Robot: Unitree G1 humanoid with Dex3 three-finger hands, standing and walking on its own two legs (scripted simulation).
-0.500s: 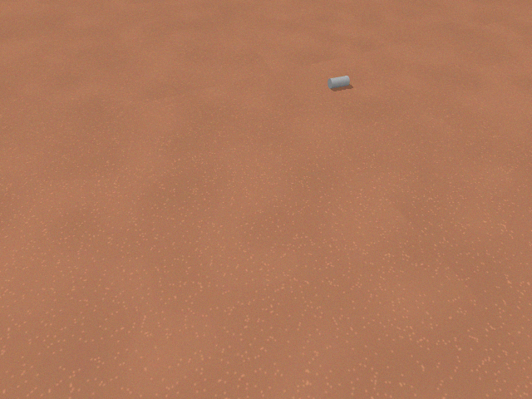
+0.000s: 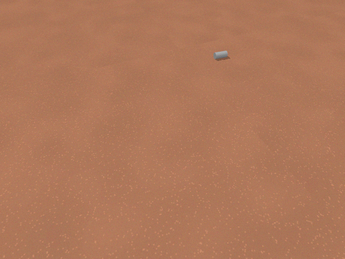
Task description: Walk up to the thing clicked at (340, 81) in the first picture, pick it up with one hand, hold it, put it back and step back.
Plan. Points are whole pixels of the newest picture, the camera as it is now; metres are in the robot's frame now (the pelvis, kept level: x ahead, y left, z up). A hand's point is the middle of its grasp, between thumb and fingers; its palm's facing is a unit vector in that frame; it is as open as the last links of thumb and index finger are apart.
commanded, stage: stand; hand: left
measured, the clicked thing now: (220, 54) +2.14 -0.52 -0.75
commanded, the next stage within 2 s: walk up in 0.62 s
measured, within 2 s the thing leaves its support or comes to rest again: neither
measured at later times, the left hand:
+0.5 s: hand out of the picture +0.07 +0.25 -0.16, palm faces -0.02 -0.94 -0.34, open 7.4 cm
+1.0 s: hand (94, 233) +0.22 +0.21 -0.13, palm faces +0.05 -0.91 -0.41, open 7.4 cm
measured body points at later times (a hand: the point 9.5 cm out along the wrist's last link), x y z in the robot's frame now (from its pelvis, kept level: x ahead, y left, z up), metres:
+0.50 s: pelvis +0.00 +0.00 +0.00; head +0.01 +0.00 +0.45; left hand +0.07 +0.30 -0.13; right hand +0.08 -0.30 -0.13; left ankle +0.00 +0.13 -0.75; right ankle -0.01 -0.12 -0.75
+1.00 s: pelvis +0.09 -0.10 -0.03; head +0.08 -0.11 +0.42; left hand +0.21 +0.26 -0.10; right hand +0.11 -0.47 -0.13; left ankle -0.01 +0.11 -0.74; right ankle +0.17 -0.24 -0.75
